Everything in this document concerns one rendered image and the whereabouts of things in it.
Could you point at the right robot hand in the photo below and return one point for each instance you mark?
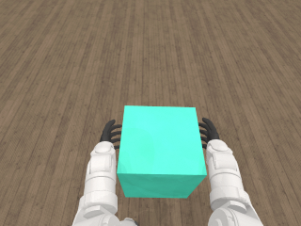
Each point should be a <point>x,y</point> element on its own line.
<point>210,134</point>

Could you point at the carton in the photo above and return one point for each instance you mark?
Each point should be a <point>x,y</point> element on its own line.
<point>160,152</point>

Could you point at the robot right forearm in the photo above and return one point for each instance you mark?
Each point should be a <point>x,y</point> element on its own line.
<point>225,178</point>

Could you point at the robot left forearm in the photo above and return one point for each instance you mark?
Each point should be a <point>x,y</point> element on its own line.
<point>100,184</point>

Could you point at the left robot hand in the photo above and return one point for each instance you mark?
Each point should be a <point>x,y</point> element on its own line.
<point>107,135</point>

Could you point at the robot left shin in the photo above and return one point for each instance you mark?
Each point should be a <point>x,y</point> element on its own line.
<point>129,219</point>

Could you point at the robot left upper arm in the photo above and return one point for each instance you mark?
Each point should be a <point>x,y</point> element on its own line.
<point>105,219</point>

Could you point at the robot right upper arm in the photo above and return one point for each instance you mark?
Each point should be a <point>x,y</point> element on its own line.
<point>225,216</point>

